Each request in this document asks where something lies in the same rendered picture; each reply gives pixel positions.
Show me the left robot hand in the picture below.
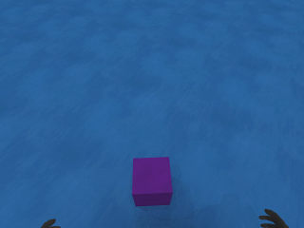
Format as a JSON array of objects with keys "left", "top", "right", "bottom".
[{"left": 41, "top": 218, "right": 61, "bottom": 228}]

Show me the right robot hand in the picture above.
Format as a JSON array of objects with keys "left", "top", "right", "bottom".
[{"left": 259, "top": 209, "right": 289, "bottom": 228}]

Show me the carton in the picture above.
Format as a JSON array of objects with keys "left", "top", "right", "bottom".
[{"left": 132, "top": 157, "right": 173, "bottom": 207}]

